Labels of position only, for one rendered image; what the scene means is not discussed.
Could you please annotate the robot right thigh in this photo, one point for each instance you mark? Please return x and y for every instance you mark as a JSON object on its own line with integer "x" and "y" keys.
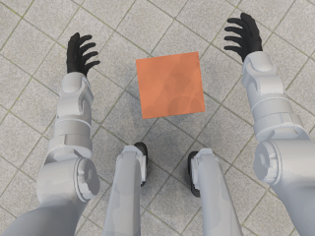
{"x": 219, "y": 217}

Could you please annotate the robot left forearm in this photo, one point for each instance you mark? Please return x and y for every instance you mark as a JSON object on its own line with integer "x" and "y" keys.
{"x": 73, "y": 121}

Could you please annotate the robot left upper arm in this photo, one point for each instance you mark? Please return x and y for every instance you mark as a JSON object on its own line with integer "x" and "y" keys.
{"x": 64, "y": 189}

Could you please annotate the robot right upper arm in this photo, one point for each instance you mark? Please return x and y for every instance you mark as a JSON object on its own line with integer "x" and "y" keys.
{"x": 288, "y": 166}

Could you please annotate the robot right forearm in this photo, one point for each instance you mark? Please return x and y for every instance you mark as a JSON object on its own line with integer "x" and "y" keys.
{"x": 269, "y": 103}

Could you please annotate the left robot hand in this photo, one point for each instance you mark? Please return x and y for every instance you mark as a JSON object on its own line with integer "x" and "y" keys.
{"x": 76, "y": 61}

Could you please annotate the right robot hand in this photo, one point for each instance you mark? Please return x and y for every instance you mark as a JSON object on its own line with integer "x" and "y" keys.
{"x": 250, "y": 40}

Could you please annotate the carton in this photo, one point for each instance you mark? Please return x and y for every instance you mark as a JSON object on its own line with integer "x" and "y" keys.
{"x": 170, "y": 85}

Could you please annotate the robot right shin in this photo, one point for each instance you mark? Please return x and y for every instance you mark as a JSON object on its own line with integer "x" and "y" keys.
{"x": 207, "y": 151}

